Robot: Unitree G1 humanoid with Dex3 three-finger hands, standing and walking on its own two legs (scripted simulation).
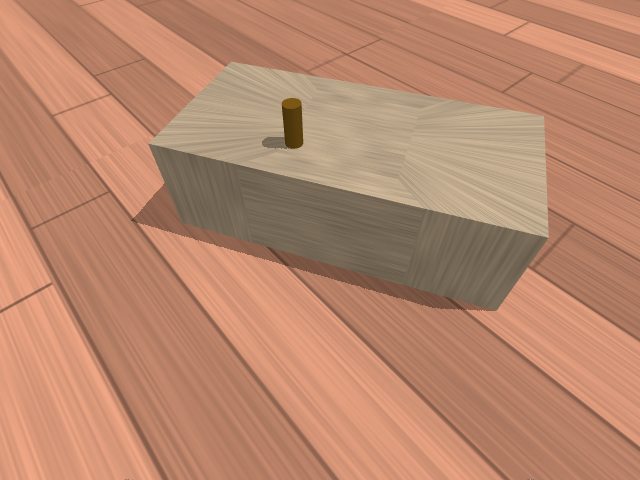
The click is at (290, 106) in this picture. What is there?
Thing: squat round
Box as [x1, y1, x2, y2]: [282, 98, 302, 148]
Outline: 288,98 282,102 285,144 288,147 295,148 302,144 301,103 298,99
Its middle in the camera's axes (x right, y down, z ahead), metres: -0.09 -0.37 +1.29
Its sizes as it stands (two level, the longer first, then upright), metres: 0.063 0.063 0.154
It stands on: a support 0.42 m high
